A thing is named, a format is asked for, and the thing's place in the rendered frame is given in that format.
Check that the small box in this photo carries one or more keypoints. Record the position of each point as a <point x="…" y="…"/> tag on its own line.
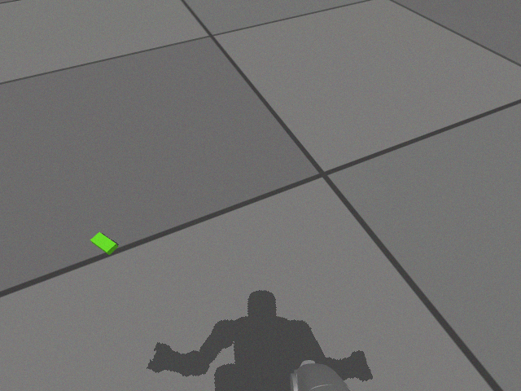
<point x="103" y="242"/>

